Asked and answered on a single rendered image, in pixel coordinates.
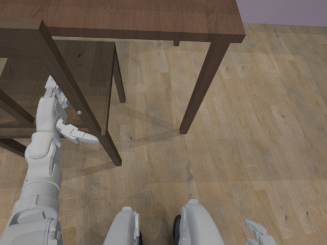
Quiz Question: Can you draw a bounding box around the chair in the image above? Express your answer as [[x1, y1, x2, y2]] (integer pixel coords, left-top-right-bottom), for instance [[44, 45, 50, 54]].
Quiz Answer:
[[0, 17, 126, 166]]

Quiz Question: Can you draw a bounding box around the robot right hand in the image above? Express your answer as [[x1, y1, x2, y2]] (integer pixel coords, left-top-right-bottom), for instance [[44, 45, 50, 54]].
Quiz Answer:
[[244, 219, 277, 245]]

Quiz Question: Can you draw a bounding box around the left robot upper arm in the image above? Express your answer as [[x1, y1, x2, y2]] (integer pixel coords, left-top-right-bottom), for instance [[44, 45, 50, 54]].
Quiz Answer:
[[1, 218, 63, 245]]

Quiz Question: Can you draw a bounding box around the table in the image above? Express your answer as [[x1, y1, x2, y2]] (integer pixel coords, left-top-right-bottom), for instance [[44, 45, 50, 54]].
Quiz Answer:
[[0, 0, 246, 134]]

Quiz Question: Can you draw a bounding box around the left robot forearm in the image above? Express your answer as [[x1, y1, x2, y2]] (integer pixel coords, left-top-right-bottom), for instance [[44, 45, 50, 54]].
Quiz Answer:
[[0, 131, 62, 245]]

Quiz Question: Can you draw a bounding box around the robot left hand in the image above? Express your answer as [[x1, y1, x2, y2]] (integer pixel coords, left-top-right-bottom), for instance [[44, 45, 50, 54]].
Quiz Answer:
[[36, 76, 99, 144]]

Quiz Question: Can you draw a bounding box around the robot left thigh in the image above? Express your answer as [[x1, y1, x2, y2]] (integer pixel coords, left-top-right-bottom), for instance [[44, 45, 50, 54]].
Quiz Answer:
[[103, 210, 139, 245]]

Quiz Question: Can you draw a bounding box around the robot right shin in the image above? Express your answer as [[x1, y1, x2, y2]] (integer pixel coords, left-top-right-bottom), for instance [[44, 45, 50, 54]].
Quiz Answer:
[[178, 199, 199, 245]]

